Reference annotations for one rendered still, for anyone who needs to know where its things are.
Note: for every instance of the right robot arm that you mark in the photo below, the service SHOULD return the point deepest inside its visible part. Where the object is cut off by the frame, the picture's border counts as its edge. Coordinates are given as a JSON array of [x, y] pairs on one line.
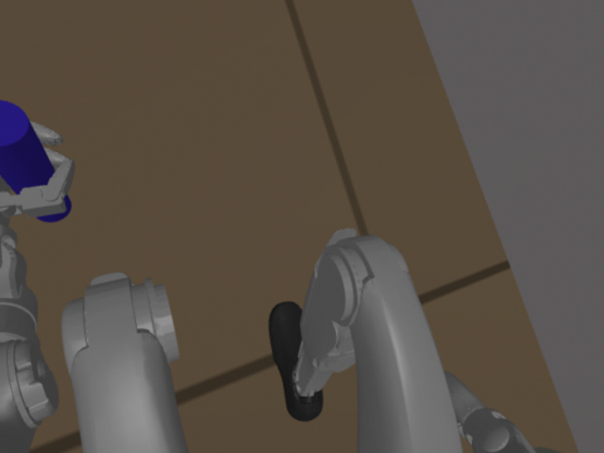
[[488, 431]]

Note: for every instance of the right robot foot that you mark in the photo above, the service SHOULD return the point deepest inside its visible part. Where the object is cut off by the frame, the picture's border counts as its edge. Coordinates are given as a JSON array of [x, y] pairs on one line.
[[285, 338]]

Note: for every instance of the right robot hand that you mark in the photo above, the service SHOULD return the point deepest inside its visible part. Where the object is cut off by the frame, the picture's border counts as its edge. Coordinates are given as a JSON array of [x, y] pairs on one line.
[[464, 400]]

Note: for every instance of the left robot arm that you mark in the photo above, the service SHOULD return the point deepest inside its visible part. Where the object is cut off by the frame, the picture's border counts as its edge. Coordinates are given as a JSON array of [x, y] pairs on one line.
[[28, 390]]

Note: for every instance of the left robot hand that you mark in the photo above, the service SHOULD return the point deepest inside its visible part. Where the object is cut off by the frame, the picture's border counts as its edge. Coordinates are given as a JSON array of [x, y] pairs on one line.
[[40, 200]]

